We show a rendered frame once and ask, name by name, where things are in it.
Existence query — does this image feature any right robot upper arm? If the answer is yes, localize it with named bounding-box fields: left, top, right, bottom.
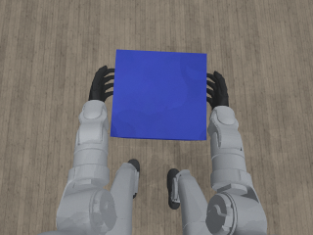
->
left=205, top=192, right=277, bottom=235

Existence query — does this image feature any carton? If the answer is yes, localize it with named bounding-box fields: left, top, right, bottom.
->
left=110, top=49, right=207, bottom=141

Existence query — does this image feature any right robot forearm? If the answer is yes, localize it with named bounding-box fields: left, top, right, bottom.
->
left=207, top=106, right=262, bottom=207

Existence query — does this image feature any left robot hand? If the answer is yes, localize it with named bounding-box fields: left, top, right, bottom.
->
left=88, top=66, right=115, bottom=102

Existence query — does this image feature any robot left foot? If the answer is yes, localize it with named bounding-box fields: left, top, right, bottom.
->
left=128, top=159, right=140, bottom=199

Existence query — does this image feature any left robot forearm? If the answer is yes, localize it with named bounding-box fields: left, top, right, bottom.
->
left=56, top=100, right=110, bottom=229

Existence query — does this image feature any left robot thigh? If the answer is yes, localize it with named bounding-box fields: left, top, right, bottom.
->
left=105, top=167, right=140, bottom=235

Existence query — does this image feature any left robot upper arm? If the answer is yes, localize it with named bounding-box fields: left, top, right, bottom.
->
left=37, top=187, right=117, bottom=235

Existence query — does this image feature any right robot hand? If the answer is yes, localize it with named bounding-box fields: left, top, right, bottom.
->
left=206, top=71, right=229, bottom=110

